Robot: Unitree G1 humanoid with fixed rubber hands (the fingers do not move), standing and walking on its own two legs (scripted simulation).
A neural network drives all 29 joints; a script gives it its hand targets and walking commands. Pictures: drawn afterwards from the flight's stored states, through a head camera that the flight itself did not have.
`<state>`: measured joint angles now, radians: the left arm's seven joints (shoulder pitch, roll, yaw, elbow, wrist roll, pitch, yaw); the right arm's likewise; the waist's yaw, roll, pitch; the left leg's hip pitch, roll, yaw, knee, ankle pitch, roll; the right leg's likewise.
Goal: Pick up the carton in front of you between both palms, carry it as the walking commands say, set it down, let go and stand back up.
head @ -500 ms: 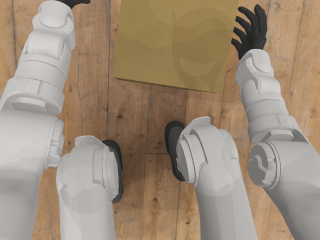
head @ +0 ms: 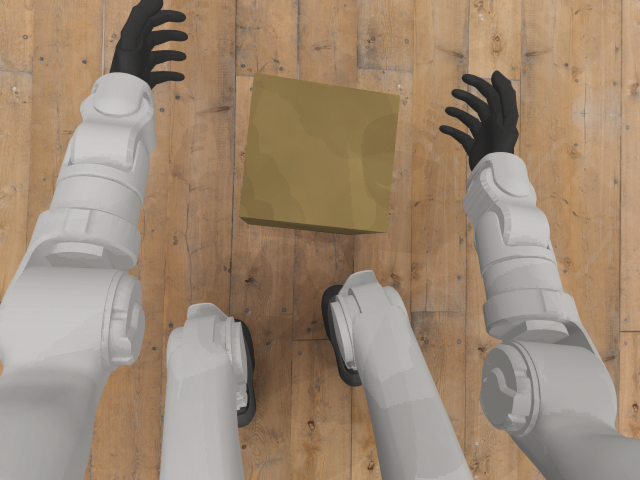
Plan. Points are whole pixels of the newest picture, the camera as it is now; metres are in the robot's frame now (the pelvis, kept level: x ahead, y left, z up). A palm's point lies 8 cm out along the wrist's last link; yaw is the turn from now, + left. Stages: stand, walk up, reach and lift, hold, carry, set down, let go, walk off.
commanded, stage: set down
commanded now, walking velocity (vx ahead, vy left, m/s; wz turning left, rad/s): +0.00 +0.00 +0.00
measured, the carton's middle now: (311, 170) +0.48 -0.08 -0.36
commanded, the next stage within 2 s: let go in 0.44 s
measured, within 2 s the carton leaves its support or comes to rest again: neither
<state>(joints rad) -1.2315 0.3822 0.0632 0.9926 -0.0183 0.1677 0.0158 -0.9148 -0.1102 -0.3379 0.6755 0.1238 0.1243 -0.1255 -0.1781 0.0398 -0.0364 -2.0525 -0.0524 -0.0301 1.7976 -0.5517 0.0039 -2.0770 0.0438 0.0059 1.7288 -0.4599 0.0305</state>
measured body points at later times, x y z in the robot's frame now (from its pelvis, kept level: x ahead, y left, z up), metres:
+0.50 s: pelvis +0.03 +0.00 +0.13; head +0.30 +0.01 +0.49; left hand +0.56 +0.13 +0.03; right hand +0.44 -0.26 +0.04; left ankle +0.08 +0.11 -0.45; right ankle +0.12 -0.12 -0.45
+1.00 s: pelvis +0.10 -0.01 +0.25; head +0.26 +0.00 +0.67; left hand +0.41 +0.18 +0.14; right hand +0.35 -0.25 +0.16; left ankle +0.08 +0.11 -0.45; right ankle +0.12 -0.12 -0.45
